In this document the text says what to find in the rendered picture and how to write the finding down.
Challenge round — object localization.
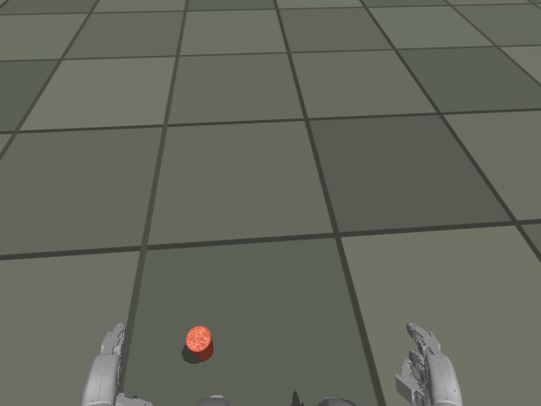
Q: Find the cup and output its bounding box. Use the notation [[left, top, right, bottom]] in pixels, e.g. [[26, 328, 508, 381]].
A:
[[186, 326, 214, 360]]

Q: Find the right robot hand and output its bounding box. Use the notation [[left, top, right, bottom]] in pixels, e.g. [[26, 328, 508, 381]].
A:
[[396, 321, 463, 406]]

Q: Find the left robot hand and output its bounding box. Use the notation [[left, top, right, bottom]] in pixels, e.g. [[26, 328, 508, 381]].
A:
[[80, 322, 154, 406]]

